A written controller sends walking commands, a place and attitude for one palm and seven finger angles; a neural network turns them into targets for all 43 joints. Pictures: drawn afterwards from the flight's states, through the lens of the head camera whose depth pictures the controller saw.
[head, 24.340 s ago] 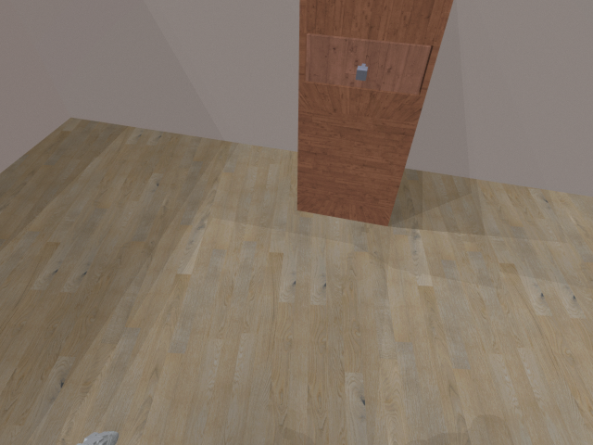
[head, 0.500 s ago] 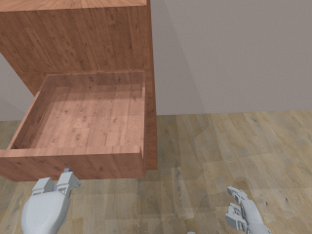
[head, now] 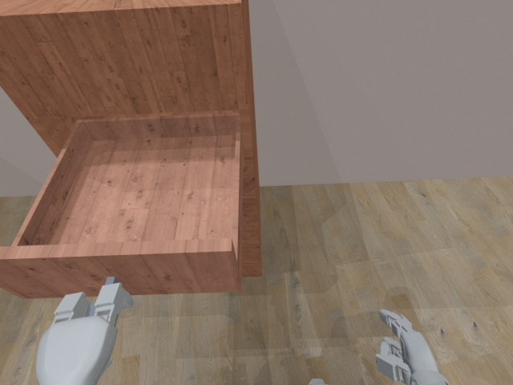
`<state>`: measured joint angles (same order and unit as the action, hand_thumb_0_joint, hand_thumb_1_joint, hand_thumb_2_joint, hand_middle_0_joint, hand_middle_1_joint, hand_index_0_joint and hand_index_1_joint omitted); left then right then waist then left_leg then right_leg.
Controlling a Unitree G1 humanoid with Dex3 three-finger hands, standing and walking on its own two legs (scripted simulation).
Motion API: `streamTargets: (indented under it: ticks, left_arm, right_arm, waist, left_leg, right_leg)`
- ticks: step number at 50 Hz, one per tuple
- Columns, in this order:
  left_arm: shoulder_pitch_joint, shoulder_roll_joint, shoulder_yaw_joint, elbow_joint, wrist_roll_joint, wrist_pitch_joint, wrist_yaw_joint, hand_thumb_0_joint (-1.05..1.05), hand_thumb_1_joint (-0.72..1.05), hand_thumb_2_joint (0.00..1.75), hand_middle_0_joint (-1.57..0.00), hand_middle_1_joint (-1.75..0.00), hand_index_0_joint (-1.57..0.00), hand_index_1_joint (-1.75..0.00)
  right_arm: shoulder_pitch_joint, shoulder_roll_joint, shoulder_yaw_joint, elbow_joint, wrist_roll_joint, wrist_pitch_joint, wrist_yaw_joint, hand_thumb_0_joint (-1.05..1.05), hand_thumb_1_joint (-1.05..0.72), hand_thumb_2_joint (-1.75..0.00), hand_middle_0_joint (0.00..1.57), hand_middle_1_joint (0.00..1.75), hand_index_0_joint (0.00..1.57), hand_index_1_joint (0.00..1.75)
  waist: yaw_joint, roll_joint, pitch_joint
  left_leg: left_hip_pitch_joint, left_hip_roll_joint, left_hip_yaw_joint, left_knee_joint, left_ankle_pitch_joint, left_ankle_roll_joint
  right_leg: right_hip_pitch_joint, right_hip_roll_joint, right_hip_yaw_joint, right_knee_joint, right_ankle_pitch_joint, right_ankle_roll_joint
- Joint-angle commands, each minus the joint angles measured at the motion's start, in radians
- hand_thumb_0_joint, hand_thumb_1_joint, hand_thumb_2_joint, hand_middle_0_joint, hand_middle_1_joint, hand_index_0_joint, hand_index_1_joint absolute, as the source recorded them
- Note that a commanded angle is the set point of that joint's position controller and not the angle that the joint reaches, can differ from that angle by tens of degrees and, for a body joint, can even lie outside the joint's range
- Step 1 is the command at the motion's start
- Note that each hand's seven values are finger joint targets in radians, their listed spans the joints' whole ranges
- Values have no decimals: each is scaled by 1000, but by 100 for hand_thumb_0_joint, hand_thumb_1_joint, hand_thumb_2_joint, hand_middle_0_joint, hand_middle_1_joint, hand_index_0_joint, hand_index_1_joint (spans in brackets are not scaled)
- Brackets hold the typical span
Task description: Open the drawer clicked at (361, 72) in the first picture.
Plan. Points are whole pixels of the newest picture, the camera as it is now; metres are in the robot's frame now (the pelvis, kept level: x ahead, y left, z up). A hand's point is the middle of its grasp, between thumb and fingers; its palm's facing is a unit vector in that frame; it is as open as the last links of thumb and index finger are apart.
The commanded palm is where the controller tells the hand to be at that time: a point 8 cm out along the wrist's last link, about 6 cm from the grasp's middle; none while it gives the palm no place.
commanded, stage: open the thumb to release the handle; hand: left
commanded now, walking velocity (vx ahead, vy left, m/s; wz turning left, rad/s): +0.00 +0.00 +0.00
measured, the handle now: (105, 304) +0.23 +0.25 +0.01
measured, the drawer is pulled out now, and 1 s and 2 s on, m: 0.30 0.30 0.30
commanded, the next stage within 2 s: lift the hand off the handle in 0.48 s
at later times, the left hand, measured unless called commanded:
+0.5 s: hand (100, 351) +0.17 +0.24 +0.00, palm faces +0.01 -0.07 -1.00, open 12.5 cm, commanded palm +0.14 +0.24 +0.05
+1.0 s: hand (108, 337) +0.18 +0.23 +0.01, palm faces +0.05 -0.06 -1.00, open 13.8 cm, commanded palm +0.16 +0.23 +0.07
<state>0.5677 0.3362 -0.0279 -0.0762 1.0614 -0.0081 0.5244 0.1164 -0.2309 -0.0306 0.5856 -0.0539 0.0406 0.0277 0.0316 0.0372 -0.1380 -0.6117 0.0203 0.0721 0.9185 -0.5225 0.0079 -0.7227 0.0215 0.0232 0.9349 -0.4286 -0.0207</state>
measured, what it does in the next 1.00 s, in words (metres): stands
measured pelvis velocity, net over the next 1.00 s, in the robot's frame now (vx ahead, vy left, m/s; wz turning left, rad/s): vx -0.03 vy -0.01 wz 0.04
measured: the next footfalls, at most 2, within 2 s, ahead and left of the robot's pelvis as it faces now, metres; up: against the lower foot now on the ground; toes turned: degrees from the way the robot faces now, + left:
none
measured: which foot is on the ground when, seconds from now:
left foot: down 0.00-1.00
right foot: down 0.00-1.00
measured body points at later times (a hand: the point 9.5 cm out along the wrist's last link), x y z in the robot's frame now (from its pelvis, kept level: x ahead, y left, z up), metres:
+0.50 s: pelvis -0.02 -0.01 +0.01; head +0.02 -0.03 +0.46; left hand +0.16 +0.24 +0.06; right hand +0.21 -0.22 -0.09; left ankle -0.04 +0.11 -0.69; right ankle +0.02 -0.11 -0.69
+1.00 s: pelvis -0.03 -0.01 +0.01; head +0.00 -0.04 +0.46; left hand +0.18 +0.23 +0.07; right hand +0.18 -0.23 -0.09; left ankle -0.04 +0.11 -0.69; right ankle +0.02 -0.11 -0.69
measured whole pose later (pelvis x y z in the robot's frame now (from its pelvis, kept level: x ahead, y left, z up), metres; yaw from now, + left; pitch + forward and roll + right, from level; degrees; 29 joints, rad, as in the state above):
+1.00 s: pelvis -0.03 -0.01 +0.01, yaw +2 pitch +8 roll +1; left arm 0.29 0.31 -0.08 0.10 1.08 0.02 0.47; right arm 0.11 -0.22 -0.02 0.64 -0.03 0.02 -0.04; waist 0.07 0.05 -0.09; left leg -0.53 0.00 0.03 0.83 -0.43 0.00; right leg -0.63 0.00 -0.01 0.85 -0.36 -0.03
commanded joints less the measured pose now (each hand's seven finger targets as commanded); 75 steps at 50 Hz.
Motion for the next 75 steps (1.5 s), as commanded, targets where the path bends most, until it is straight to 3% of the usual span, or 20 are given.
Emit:
streamTargets:
  ticks: [1, 3, 6, 10, 17, 19, 28, 29, 33, 39, 41, 43, 47, 49, 51, 54, 59, 63, 66, 75]
  left_arm:
    - [-81, 156, 134, -147, 32, 9, 83, 0, 76, 84, -39, -134, -39, -134]
    - [-79, 151, 124, -158, 28, 12, 81, 0, 62, 78, -38, -132, -38, -132]
    - [-102, 135, 94, -137, 19, 25, 63, 0, 41, 69, -36, -130, -36, -130]
    - [-103, 156, 111, -95, 22, 28, 38, 0, 13, 57, -35, -127, -35, -127]
    - [-181, 140, 83, -80, 28, 2, 9, 0, -36, 36, -31, -122, -31, -122]
    - [-156, 147, 95, -79, 31, -7, 12, 0, -50, 30, -30, -120, -30, -120]
    - [-185, 134, 81, -68, 35, -10, 21, 0, -50, 30, -30, -120, -30, -120]
    - [-183, 85, 28, -53, 34, -3, 20, 0, -50, 30, -30, -120, -30, -120]
    - [-296, 143, 66, -55, 49, 1, 28, 0, -50, 30, -30, -120, -30, -120]
    - [-335, 111, 29, -25, 40, 12, 22, 0, -50, 30, -30, -120, -30, -120]
    - [-320, 139, 58, 7, 38, 20, 14, 0, -50, 30, -30, -120, -30, -120]
    - [-378, 127, 40, 18, 37, 27, 5, 0, -50, 30, -30, -120, -30, -120]
    - [-377, 154, 51, -53, 31, 31, -6, 0, -50, 30, -30, -120, -30, -120]
    - [-382, 165, 60, -62, 27, 38, -11, 0, -50, 30, -30, -120, -30, -120]
    - [-366, 169, 67, -35, 21, 55, -26, 0, -50, 30, -30, -120, -30, -120]
    - [-361, 142, 36, -68, 2, 70, -56, 0, -50, 30, -30, -120, -30, -120]
    - [-397, 165, 34, -94, -19, 70, -119, 0, -50, 30, -30, -120, -30, -120]
    - [-391, 207, 72, -159, -25, 43, -148, 0, -50, 30, -30, -120, -30, -120]
    - [-346, 189, 64, -187, -28, 27, -160, 0, -50, 30, -30, -120, -30, -120]
    - [-333, 210, 83, -288, -50, 46, -204, 0, -50, 30, -30, -120, -30, -120]
  right_arm:
    - [-100, -107, -40, -136, -8, -55, -32, 0, -90, -90, 20, 30, 20, 30]
    - [-101, -109, -39, -141, -2, -57, -36, 0, -90, -90, 20, 30, 20, 30]
    - [-111, -105, -35, -131, 4, -59, -42, 0, -90, -90, 20, 30, 20, 30]
    - [-126, -96, -26, -127, 9, -56, -55, 0, -90, -90, 20, 30, 20, 30]
    - [-127, -94, -27, -118, 7, -63, -60, 0, -90, -90, 20, 30, 20, 30]
    - [-128, -92, -26, -122, 6, -65, -59, 0, -90, -90, 20, 30, 20, 30]
    - [-128, -97, -34, -118, 5, -69, -54, 0, -90, -90, 20, 30, 20, 30]
    - [-129, -94, -31, -120, 4, -71, -51, 0, -90, -90, 20, 30, 20, 30]
    - [-128, -101, -33, -108, 3, -70, -63, 0, -90, -90, 20, 30, 20, 30]
    - [-126, -95, -34, -100, 9, -80, -71, 0, -90, -90, 20, 30, 20, 30]
    - [-131, -97, -31, -98, 14, -76, -76, 0, -90, -90, 20, 30, 20, 30]
    - [-126, -99, -29, -94, 15, -73, -78, 0, -90, -90, 20, 30, 20, 30]
    - [-135, -93, -28, -109, 19, -71, -79, 0, -90, -90, 20, 30, 20, 30]
    - [-139, -91, -21, -110, 19, -70, -82, 0, -90, -90, 20, 30, 20, 30]
    - [-148, -90, -18, -106, 25, -64, -86, 0, -90, -90, 20, 30, 20, 30]
    - [-155, -87, -16, -115, 32, -62, -83, 0, -90, -90, 20, 30, 20, 30]
    - [-163, -91, -6, -112, 34, -59, -89, 0, -90, -90, 20, 30, 20, 30]
    - [-161, -92, -10, -112, 29, -58, -87, 0, -90, -90, 20, 30, 20, 30]
    - [-165, -86, -8, -110, 26, -60, -77, 0, -90, -90, 20, 30, 20, 30]
    - [-180, -86, -3, -104, 31, -45, -59, 0, -90, -90, 20, 30, 20, 30]
  waist:
    - [29, -25, -194]
    - [36, 9, -220]
    - [30, -32, -190]
    - [46, -49, -163]
    - [38, -42, -139]
    - [54, -15, -151]
    - [45, -41, -143]
    - [35, -48, -126]
    - [28, -50, -138]
    - [29, -35, -160]
    - [39, -53, -145]
    - [25, -70, -146]
    - [47, -19, -162]
    - [47, -28, -159]
    - [49, -46, -115]
    - [52, -42, -112]
    - [49, -57, -67]
    - [64, -19, -95]
    - [69, -24, -76]
    - [74, -20, -49]
  left_leg:
    - [110, -47, -71, -96, 412, 3]
    - [130, -47, -70, -106, 439, 2]
    - [127, -52, -65, -117, 413, 3]
    - [111, -56, -58, -145, 373, 6]
    - [121, -60, -56, -164, 332, 9]
    - [124, -61, -54, -171, 339, 6]
    - [106, -60, -55, -175, 299, 6]
    - [103, -60, -55, -169, 289, 9]
    - [92, -63, -56, -168, 250, 9]
    - [107, -63, -53, -172, 248, 11]
    - [90, -64, -52, -180, 248, 12]
    - [88, -62, -56, -187, 242, 11]
    - [129, -63, -49, -215, 254, 11]
    - [137, -65, -51, -223, 260, 14]
    - [134, -64, -49, -244, 255, 14]
    - [167, -62, -46, -272, 266, 15]
    - [198, -63, -46, -313, 269, 19]
    - [252, -61, -49, -336, 324, 16]
    - [269, -61, -49, -348, 360, 15]
    - [335, -52, -57, -404, 428, 10]
  right_leg:
    - [153, 19, 10, -125, 339, -31]
    - [175, 19, 6, -130, 354, -35]
    - [190, 15, 5, -150, 353, -29]
    - [238, 12, 7, -174, 352, -26]
    - [233, 11, 12, -204, 300, -25]
    - [242, 12, 14, -201, 297, -30]
    - [230, 9, 7, -210, 244, -28]
    - [210, 7, 2, -209, 231, -26]
    - [205, 5, 9, -216, 189, -25]
    - [208, 1, 1, -219, 188, -22]
    - [229, 4, 3, -225, 196, -21]
    - [233, 2, -1, -231, 187, -20]
    - [272, 2, -1, -249, 184, -23]
    - [287, 2, 3, -259, 189, -21]
    - [303, 3, 5, -282, 186, -18]
    - [334, 2, 0, -303, 186, -16]
    - [371, -4, 6, -350, 181, -10]
    - [420, -1, 9, -367, 230, -17]
    - [430, -1, 11, -374, 279, -14]
    - [483, 2, 6, -415, 329, -16]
